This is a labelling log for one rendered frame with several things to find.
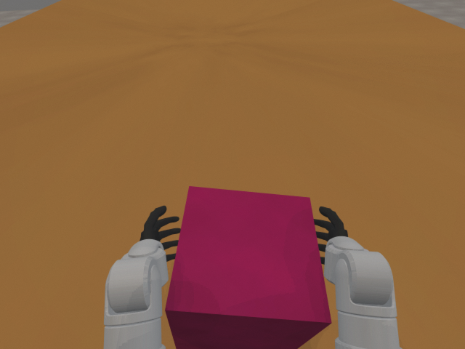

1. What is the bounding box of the right robot forearm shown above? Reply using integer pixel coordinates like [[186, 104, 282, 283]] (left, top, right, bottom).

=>
[[324, 236, 402, 349]]

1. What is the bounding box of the carton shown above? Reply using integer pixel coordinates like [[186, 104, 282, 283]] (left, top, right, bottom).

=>
[[165, 186, 331, 349]]

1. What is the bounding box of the robot left hand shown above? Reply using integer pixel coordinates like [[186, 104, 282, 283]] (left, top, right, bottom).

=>
[[139, 206, 181, 262]]

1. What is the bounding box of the robot right hand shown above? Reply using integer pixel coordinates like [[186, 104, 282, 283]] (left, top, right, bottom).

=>
[[314, 206, 348, 265]]

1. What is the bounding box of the left robot forearm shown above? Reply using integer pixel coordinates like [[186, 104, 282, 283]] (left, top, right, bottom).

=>
[[104, 239, 169, 349]]

